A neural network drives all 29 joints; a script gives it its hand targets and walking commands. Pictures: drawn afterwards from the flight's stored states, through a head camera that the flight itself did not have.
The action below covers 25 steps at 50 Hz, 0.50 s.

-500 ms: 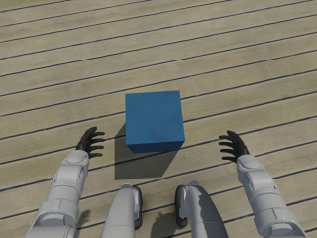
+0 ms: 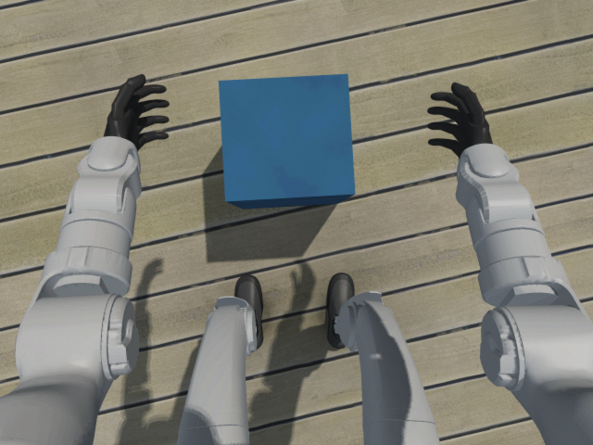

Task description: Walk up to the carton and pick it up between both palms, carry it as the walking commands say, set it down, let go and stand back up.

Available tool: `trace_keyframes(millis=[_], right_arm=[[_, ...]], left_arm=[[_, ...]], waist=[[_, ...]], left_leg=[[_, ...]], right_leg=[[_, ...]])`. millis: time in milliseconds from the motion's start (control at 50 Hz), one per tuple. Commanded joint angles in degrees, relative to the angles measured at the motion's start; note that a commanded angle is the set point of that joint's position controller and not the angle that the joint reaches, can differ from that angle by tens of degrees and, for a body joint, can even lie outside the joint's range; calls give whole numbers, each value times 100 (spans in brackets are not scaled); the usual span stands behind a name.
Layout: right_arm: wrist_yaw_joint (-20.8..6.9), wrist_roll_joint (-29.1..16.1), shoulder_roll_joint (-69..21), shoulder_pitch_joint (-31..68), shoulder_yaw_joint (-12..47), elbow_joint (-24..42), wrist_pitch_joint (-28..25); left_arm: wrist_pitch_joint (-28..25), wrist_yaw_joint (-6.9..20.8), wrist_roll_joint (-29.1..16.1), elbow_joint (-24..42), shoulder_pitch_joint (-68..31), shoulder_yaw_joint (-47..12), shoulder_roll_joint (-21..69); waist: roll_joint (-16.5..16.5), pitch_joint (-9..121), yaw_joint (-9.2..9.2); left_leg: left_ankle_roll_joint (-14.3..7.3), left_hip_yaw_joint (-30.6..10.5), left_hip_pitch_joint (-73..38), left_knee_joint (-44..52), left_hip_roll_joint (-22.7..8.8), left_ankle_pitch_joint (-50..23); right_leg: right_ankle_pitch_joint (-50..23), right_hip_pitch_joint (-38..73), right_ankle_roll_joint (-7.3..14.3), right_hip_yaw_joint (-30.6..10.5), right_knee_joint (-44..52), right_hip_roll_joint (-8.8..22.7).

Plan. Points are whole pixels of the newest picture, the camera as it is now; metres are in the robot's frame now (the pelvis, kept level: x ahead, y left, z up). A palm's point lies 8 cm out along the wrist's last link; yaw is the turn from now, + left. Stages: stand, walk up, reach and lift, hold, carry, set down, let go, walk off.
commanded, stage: reach and lift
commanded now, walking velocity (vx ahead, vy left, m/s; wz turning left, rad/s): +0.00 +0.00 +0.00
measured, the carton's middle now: (287, 151) +0.53 +0.02 -0.54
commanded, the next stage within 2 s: none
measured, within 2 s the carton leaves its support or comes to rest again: neither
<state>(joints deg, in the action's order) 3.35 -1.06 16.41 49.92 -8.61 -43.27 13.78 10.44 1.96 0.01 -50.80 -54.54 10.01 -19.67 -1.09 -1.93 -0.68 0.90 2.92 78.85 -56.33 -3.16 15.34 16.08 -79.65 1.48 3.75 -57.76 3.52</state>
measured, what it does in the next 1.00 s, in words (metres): lowers itself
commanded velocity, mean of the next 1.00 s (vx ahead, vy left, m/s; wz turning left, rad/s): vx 0.00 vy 0.00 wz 0.00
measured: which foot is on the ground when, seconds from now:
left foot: down 0.00-1.00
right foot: down 0.00-1.00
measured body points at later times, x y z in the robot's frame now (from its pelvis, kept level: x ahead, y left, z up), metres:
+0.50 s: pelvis +0.00 +0.00 -0.02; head +0.35 +0.01 +0.26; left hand +0.54 +0.22 -0.17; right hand +0.52 -0.22 -0.17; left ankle +0.08 +0.13 -0.64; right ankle +0.08 -0.11 -0.64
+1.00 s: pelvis -0.04 +0.01 -0.17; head +0.36 +0.01 +0.02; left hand +0.54 +0.22 -0.36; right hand +0.52 -0.22 -0.36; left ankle +0.08 +0.13 -0.64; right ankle +0.08 -0.11 -0.64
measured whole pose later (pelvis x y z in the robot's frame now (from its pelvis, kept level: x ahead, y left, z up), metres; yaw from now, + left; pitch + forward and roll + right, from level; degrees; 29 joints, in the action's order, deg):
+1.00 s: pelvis -0.04 +0.01 -0.17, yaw +0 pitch +35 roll +0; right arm 6.1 -8.3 25.5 81.3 -14.4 -42.5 14.4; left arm 13.9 -4.6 -7.7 -47.1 -85.8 14.7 -26.2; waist -1.1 -31.1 -0.7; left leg 0.4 0.5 108.2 -100.7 -3.2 27.8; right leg 28.5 -108.1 1.5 2.0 -101.2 4.4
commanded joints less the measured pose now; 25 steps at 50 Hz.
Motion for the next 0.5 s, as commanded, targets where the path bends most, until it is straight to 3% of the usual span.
trace_keyframes(millis=[0, 20, 40, 60, 80, 100, 120, 140, 160, 200, 220, 240, 260, 280, 300, 320, 340, 360, 380, 400, 420, 440, 480], right_arm=[[115, -353, 868, 2193, -762, -272, -279], [130, -570, 832, 2696, -627, 263, -399], [116, -446, 1124, 2993, -858, 575, -444], [130, -341, 1119, 3023, -977, 56, -476], [109, -347, 1337, 2992, -1099, 99, -492], [85, -299, 1583, 3142, -1197, 8, -477], [57, -401, 1535, 3389, -1097, 180, -476], [22, -378, 1370, 3303, -1097, -104, -543], [-17, -350, 1600, 3407, -1239, 145, -523], [-78, -398, 1433, 3294, -1080, -38, -523], [-112, -462, 1213, 3441, -915, 129, -575], [-111, -453, 1410, 3530, -1028, 556, -582], [-176, -546, 1254, 3485, -854, 379, -577], [-180, -603, 1206, 3531, -848, 354, -570], [-153, -509, 1322, 3525, -968, 433, -578], [-191, -514, 1306, 3379, -1093, 444, -606], [-224, -574, 1424, 3467, -1194, 583, -660], [-217, -573, 1383, 3326, -1160, 418, -658], [-214, -542, 1466, 3702, -1029, 538, -647], [-197, -619, 1241, 3572, -1062, 405, -676], [-183, -448, 1367, 3928, -1111, 508, -736], [-157, -356, 1527, 3671, -1364, 236, -700], [-164, -351, 1240, 3547, -1163, 44, -678]], left_arm=[[-307, -33, -388, 64, -1737, 994, -1456], [-440, 0, -280, 338, -2211, 1245, -1708], [-449, -35, -420, 419, -2526, 1164, -1796], [-443, -21, -339, 105, -2342, 1192, -1645], [-460, -99, -254, 203, -2529, 1239, -1829], [-401, -132, -312, 255, -2756, 1178, -1850], [-402, -120, -316, 236, -2831, 1283, -1837], [-437, -129, -391, 29, -2778, 1108, -1601], [-417, -145, -396, 387, -2866, 1161, -1667], [-441, -113, -333, 330, -2849, 1145, -1571], [-502, -113, -300, 496, -2966, 1289, -1616], [-501, -125, -274, 870, -2960, 1374, -1796], [-487, -142, -451, 817, -2970, 1088, -1491], [-457, -118, -404, 723, -2919, 1272, -1578], [-442, -135, -301, 588, -2698, 1299, -1663], [-519, -148, -243, 843, -2894, 1368, -1656], [-531, -184, -291, 1284, -3020, 1377, -1655], [-526, -139, -184, 943, -2911, 1390, -1487], [-457, -134, -334, 570, -2912, 1401, -1535], [-523, -91, -141, 496, -2993, 1439, -1610], [-538, -102, -404, 555, -3130, 1283, -1344], [-561, -115, -310, 819, -3386, 1342, -1497], [-503, -54, -356, 231, -2987, 1238, -1342]], waist=[[-229, 5276, 115], [-372, 5690, 435], [-300, 6340, 232], [-192, 5935, 209], [-285, 6318, 167], [-140, 6457, 178], [-241, 6636, 258], [-55, 6334, 162], [112, 6937, 102], [220, 6690, 168], [2, 6743, 375], [16, 7735, 386], [7, 7589, 246], [-423, 7440, 350], [-262, 7467, 391], [-31, 7262, 362], [-47, 7368, 292], [235, 7460, 363], [-235, 7438, 335], [51, 6792, 499], [-378, 6785, 152], [92, 6932, 137], [-242, 6448, 104]], left_leg=[[-90, 98, -739, 52, 688, -914], [-163, 83, -373, -122, 713, -871], [-170, 0, -575, -152, 707, -1124], [-126, 46, -347, -137, 725, -1195], [-122, 39, -758, -117, 693, -1194], [-59, 26, -861, -126, 669, -1418], [-113, 3, -877, -169, 682, -1427], [-81, -10, -820, -125, 641, -1539], [-49, -37, -1336, -155, 640, -1857], [-60, 37, -1112, -123, 617, -1802], [-103, -5, -857, -236, 628, -2123], [-105, 33, -1184, -350, 675, -2336], [-97, -17, -1103, -230, 626, -2377], [-161, 33, -702, -297, 657, -2020], [-172, 30, -877, -222, 639, -1989], [-167, -86, -1300, -241, 615, -2550], [-157, -88, -1527, -394, 629, -2678], [-95, 11, -1384, -467, 624, -2413], [-156, 3, -891, -559, 617, -2077], [-200, 27, -761, -583, 592, -1861], [-165, 5, -308, -726, 636, -1673], [-52, 54, -345, -660, 629, -1631], [-130, 32, 97, -856, 606, -1530]], right_leg=[[-2156, 3815, -318, -761, -66, -468], [-2446, 4148, -287, -961, -149, -404], [-2890, 4347, -249, -883, -381, -462], [-2878, 4132, -286, -873, -357, -430], [-2754, 3986, -288, -761, -322, -490], [-2828, 3845, -254, -766, -340, -507], [-2809, 3800, -223, -737, -350, -519], [-2870, 3527, -255, -748, -369, -526], [-3043, 3542, -201, -690, -330, -550], [-3077, 3600, -198, -733, -247, -521], [-3301, 3583, -231, -850, -392, -503], [-3817, 4273, -184, -878, -469, -511], [-3928, 4248, -163, -771, -554, -524], [-3736, 4343, -249, -841, -517, -496], [-3674, 4397, -210, -791, -554, -494], [-3781, 3683, -209, -745, -542, -545], [-3767, 3672, -191, -726, -577, -574], [-3608, 3610, -149, -740, -580, -552], [-3502, 3769, -181, -768, -632, -484], [-3186, 3380, -185, -853, -662, -493], [-3058, 3322, -234, -827, -757, -487], [-3123, 3339, -149, -795, -782, -505], [-3008, 3058, -219, -792, -979, -525]])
